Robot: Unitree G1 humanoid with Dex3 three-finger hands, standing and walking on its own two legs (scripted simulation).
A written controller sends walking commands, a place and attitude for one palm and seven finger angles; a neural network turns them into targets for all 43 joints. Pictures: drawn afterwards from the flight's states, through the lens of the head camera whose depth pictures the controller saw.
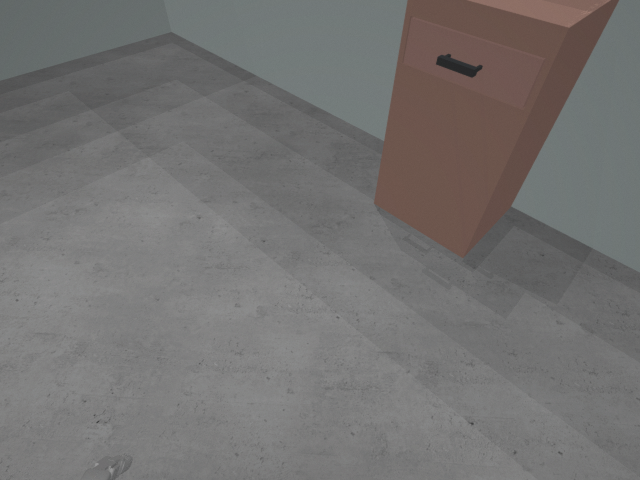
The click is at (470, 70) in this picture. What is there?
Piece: drawer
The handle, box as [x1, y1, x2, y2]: [436, 54, 482, 77]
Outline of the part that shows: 436,64 471,77 475,75 476,72 482,66 479,65 475,67 449,57 450,54 438,56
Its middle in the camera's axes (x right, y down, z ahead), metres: +0.42 -0.53 +1.17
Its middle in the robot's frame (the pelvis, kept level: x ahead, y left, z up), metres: +1.25 -0.36 -0.02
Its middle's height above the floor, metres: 0.75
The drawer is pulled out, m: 0.00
